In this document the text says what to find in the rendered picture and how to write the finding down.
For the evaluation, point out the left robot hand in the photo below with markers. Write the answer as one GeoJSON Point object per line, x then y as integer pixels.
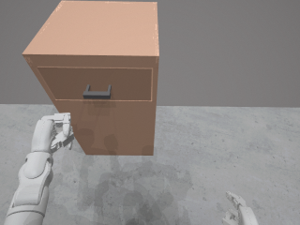
{"type": "Point", "coordinates": [47, 138]}

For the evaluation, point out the handle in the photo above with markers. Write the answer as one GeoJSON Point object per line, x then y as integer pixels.
{"type": "Point", "coordinates": [97, 94]}

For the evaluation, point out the right robot hand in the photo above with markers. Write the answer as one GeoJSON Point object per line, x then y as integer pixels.
{"type": "Point", "coordinates": [245, 215]}

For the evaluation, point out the cabinet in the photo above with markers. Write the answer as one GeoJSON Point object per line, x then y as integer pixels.
{"type": "Point", "coordinates": [103, 34]}

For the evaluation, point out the drawer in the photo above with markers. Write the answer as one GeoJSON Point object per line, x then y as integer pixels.
{"type": "Point", "coordinates": [128, 83]}

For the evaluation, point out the left robot forearm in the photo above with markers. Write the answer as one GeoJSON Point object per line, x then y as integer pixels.
{"type": "Point", "coordinates": [29, 203]}

